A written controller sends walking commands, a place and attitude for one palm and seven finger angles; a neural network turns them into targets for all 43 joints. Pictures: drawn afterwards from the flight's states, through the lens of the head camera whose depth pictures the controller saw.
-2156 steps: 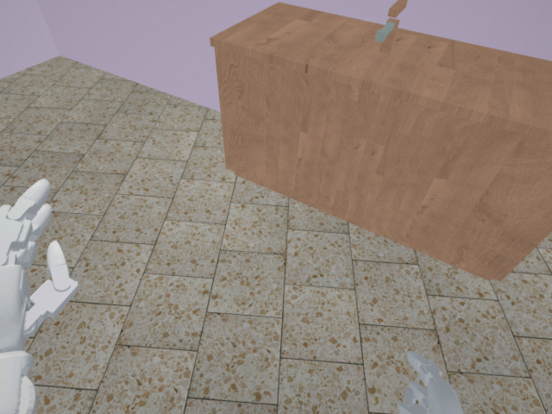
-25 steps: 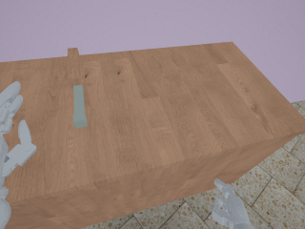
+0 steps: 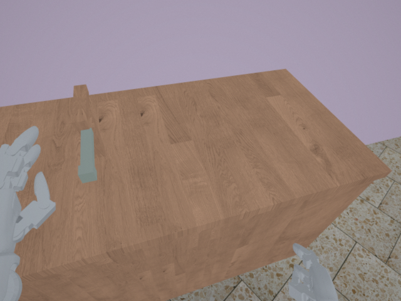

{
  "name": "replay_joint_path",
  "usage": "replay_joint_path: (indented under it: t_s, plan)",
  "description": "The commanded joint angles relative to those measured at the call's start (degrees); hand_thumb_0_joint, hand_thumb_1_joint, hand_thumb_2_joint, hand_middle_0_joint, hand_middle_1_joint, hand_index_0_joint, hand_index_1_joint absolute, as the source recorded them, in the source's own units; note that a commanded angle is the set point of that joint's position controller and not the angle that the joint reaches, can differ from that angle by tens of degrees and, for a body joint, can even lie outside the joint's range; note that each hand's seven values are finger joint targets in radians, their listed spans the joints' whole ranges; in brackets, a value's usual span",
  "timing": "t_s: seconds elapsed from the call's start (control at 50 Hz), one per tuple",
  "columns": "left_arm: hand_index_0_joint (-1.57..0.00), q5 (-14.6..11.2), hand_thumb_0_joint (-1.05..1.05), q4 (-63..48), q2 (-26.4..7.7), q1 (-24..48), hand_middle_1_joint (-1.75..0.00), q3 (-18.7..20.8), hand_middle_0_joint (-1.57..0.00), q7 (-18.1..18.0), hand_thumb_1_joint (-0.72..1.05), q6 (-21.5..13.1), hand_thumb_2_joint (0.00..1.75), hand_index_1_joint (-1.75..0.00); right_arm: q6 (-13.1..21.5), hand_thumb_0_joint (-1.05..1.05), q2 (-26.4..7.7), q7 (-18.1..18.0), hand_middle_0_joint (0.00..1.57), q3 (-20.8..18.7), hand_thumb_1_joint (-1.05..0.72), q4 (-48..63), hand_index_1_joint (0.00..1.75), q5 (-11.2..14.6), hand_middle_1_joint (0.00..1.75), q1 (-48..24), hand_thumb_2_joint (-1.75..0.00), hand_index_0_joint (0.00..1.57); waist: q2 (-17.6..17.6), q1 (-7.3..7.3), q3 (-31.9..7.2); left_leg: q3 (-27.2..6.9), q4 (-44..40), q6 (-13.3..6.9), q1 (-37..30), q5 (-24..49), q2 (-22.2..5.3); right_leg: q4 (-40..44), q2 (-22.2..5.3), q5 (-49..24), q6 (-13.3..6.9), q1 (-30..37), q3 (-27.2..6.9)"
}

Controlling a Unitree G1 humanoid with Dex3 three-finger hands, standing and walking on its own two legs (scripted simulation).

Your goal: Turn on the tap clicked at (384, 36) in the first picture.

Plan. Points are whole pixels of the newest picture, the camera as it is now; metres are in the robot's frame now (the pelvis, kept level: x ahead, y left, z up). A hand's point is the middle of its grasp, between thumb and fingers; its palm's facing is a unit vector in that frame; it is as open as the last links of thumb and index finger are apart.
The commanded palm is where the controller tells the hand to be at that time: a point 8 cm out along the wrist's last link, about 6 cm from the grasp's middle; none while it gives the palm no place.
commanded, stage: look again from close up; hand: left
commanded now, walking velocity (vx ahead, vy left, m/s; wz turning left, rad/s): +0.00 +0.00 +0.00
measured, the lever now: (87, 173) +0.33 +0.25 +0.07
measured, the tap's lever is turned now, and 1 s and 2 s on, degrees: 0 0 0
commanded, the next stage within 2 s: turn the palm inward beside the body in 0.38 s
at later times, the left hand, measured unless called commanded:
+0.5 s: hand (55, 201) +0.22 +0.23 +0.16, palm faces +0.33 -0.86 -0.39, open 7.4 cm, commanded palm +0.16 +0.28 +0.17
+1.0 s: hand (48, 217) +0.20 +0.24 +0.15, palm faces +0.50 -0.82 -0.29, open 7.4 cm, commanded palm +0.15 +0.26 +0.16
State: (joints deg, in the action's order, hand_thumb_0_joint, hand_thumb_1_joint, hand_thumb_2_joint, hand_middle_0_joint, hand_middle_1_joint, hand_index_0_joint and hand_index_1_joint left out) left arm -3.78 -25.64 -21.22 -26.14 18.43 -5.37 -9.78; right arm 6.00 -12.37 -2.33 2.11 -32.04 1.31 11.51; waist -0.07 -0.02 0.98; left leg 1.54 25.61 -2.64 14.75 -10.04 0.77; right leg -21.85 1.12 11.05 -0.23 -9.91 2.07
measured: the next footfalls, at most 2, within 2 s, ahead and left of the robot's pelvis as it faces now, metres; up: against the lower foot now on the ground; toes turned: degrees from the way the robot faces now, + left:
none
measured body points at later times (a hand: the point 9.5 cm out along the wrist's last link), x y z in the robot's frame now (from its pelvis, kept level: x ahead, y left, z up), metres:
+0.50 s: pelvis +0.00 +0.00 +0.00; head +0.00 +0.00 +0.45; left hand +0.20 +0.28 +0.18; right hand +0.18 -0.23 -0.07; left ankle +0.04 +0.08 -0.74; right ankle +0.01 -0.12 -0.74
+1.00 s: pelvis -0.01 -0.04 -0.02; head -0.02 -0.05 +0.43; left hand +0.17 +0.28 +0.17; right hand +0.22 -0.23 -0.09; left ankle +0.04 +0.08 -0.74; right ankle +0.01 -0.12 -0.74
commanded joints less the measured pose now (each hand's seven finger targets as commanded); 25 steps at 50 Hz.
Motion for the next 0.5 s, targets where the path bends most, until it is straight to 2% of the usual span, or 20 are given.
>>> replay_joint_path:
  t_s: [0.0, 0.02, 0.06, 0.08, 0.14, 0.16, 0.18, 0.26, 0.28, 0.3, 0.36, 0.38, 0.44, 0.46, 0.48]
  plan:
    - [-0.2, -0.28, 0.0, -11.6, -8.74, 5.41, -0.3, 5.49, -0.2, -0.68, 0.9, -3.36, 0.9, -0.3, 2.95, 0.0, -7.31, -0.78, 0.2, -2.55, -0.9, 9.47, 0.3, 0.22, 0.3, -6.31, -0.9, 0.2, 2.74, 0.19, -6.19, -7.84, -4.62, 1.15, -5.43, 0.31, -6.85, 4.46, -6.61, -4.27, -1.5, -2.24, -5.98]
    - [-0.2, -0.2, 0.0, -11.96, -8.7, 5.64, -0.3, 5.37, -0.2, -0.68, 0.9, -3.37, 0.9, -0.3, 2.99, 0.0, -7.23, -0.8, 0.2, -2.51, -0.9, 9.49, 0.3, 0.22, 0.3, -6.19, -0.9, 0.2, 3.83, 0.2, -6.11, -7.76, -4.61, 1.18, -5.47, -0.07, -6.87, 4.56, -6.66, -3.97, -1.6, -2.23, -6.07]
    - [-0.2, 0.04, 0.0, -12.81, -10.46, 5.98, -0.3, 6.93, -0.2, -1.14, 0.9, -2.99, 0.9, -0.3, 2.98, 0.0, -7.2, -0.92, 0.2, -2.36, -0.9, 9.48, 0.3, 0.39, 0.3, -7.2, -0.9, 0.2, 2.77, 0.54, -6.52, -7.79, -4.79, 1.23, -6.27, 0.61, -6.89, 4.18, -6.6, -4.21, -1.54, -2.07, -5.81]
    - [-0.2, -0.29, 0.0, -11.49, -8.67, 5.6, -0.3, 5.43, -0.2, -0.82, 0.9, -3.18, 0.9, -0.3, 2.83, 0.0, -7.24, -0.94, 0.2, -2.2, -0.9, 9.22, 0.3, -0.09, 0.3, -6.55, -0.9, 0.2, 1.83, 0.45, -6.38, -7.85, -4.99, 1.07, -5.63, 0.18, -6.96, 4.64, -6.33, -4.17, -1.4, -2.09, -5.44]
    - [-0.2, -0.22, 0.0, -12.08, -8.97, 5.8, -0.3, 5.63, -0.2, -0.78, 0.9, -3.12, 0.9, -0.3, 3.0, 0.0, -7.13, -0.93, 0.2, -2.35, -0.9, 9.47, 0.3, 0.16, 0.3, -6.13, -0.9, 0.2, 3.33, 0.38, -6.59, -7.79, -4.87, 1.18, -5.88, 0.31, -6.92, 4.66, -6.46, -4.39, -1.61, -1.67, -6.11]
    - [-0.2, 0.01, 0.0, -12.57, -10.12, 6.0, -0.3, 6.64, -0.2, -1.17, 0.9, -2.82, 0.9, -0.3, 2.92, 0.0, -7.13, -0.97, 0.2, -2.23, -0.9, 9.36, 0.3, 0.31, 0.3, -7.19, -0.9, 0.2, 4.14, 0.67, -6.62, -7.79, -5.29, 1.3, -6.38, 0.57, -6.98, 4.22, -6.47, -3.97, -1.57, -1.82, -5.8]
    - [-0.2, -0.21, 0.0, -11.87, -8.28, 5.57, -0.3, 5.01, -0.2, -0.85, 0.9, -3.04, 0.9, -0.3, 2.8, 0.0, -7.21, -0.92, 0.2, -2.15, -0.9, 9.18, 0.3, -0.12, 0.3, -6.39, -0.9, 0.2, 2.97, 0.57, -6.77, -7.99, -5.45, 1.12, -6.0, 0.35, -7.08, 4.35, -6.1, -4.15, -1.44, -1.59, -5.2]
    - [-0.2, -0.16, 0.0, -11.58, -9.93, 4.48, -0.3, 6.65, -0.2, -1.08, 0.9, -2.42, 0.9, -0.3, 2.86, 0.0, -7.05, -1.02, 0.2, -2.16, -0.9, 9.51, 0.3, 0.31, 0.3, -7.03, -0.9, 0.2, 2.69, 0.69, -6.7, -7.75, -5.36, 1.23, -6.41, 1.9, -6.94, 4.23, -6.47, -5.39, -1.43, -1.31, -5.7]
    - [-0.2, -0.37, 0.0, -10.76, -8.17, 4.45, -0.3, 5.11, -0.2, -0.75, 0.9, -2.62, 0.9, -0.3, 2.68, 0.0, -7.17, -1.02, 0.2, -2.13, -0.9, 9.18, 0.3, -0.12, 0.3, -6.33, -0.9, 0.2, 1.87, 0.63, -6.73, -7.69, -5.14, 1.0, -5.89, 2.04, -6.97, 4.62, -6.21, -6.04, -1.35, -1.09, -5.42]
    - [-0.2, -0.4, 0.0, -10.62, -8.64, 4.61, -0.3, 5.47, -0.2, -0.67, 0.9, -2.53, 0.9, -0.3, 2.76, 0.0, -7.18, -1.04, 0.2, -2.36, -0.9, 9.36, 0.3, 0.17, 0.3, -6.1, -0.9, 0.2, 1.84, 0.44, -6.67, -7.69, -5.04, 0.98, -6.02, 2.3, -7.08, 4.65, -6.37, -6.44, -1.39, -1.04, -5.9]
    - [-0.2, -0.15, 0.0, -12.52, -10.13, 5.14, -0.3, 6.6, -0.2, -1.0, 0.9, -2.44, 0.9, -0.3, 2.71, 0.0, -7.13, -1.05, 0.2, -2.27, -0.9, 9.4, 0.3, 0.38, 0.3, -7.01, -0.9, 0.2, 3.56, 0.67, -7.53, -7.55, -5.12, 1.16, -7.07, 3.36, -7.06, 3.9, -6.57, -6.9, -1.47, -0.59, -5.62]
    - [-0.2, -0.36, 0.0, -11.83, -8.55, 4.76, -0.3, 5.19, -0.2, -0.76, 0.9, -2.7, 0.9, -0.3, 2.59, 0.0, -7.27, -1.07, 0.2, -2.2, -0.9, 9.1, 0.3, -0.04, 0.3, -6.23, -0.9, 0.2, 2.44, 0.66, -7.49, -7.89, -5.29, 0.98, -6.36, 3.81, -7.07, 4.0, -6.16, -7.48, -1.33, -0.14, -4.99]
    - [-0.2, -0.3, 0.0, -12.7, -9.14, 4.3, -0.3, 5.58, -0.2, -0.71, 0.9, -2.77, 0.9, -0.3, 2.81, 0.0, -7.08, -1.08, 0.2, -2.41, -0.9, 9.49, 0.3, 0.21, 0.3, -6.06, -0.9, 0.2, 3.86, 0.59, -7.46, -7.65, -5.09, 1.04, -6.75, 3.93, -7.11, 4.1, -6.43, -7.8, -1.44, -0.16, -5.58]
    - [-0.2, 2.73, 0.0, -34.83, -54.34, 58.8, -0.3, 20.92, -0.2, -2.21, 0.9, -11.58, 0.9, -0.3, 0.57, 0.0, -10.29, -5.56, 0.2, 6.6, -0.9, 15.66, 0.3, 4.95, 0.3, 3.89, -0.9, 0.2, 13.88, -3.06, -1.08, -7.38, -7.17, -1.34, 11.59, -14.09, -2.66, -1.06, -0.12, 5.55, 3.58, 6.75, -3.78]
    - [-0.2, 6.02, 0.0, -0.61, -23.64, 42.16, -0.3, 16.48, -0.2, 0.35, 0.9, 0.26, 0.9, -0.3, 1.73, 0.0, -6.25, -4.81, 0.2, -3.49, -0.9, 6.01, 0.3, -2.92, 0.3, -5.78, -0.9, 0.2, 9.39, 4.46, -12.04, -2.6, -0.96, 2.15, -5.54, 3.5, -1.1, -3.04, -1.24, 1.33, -2.28, 2.09, -0.69]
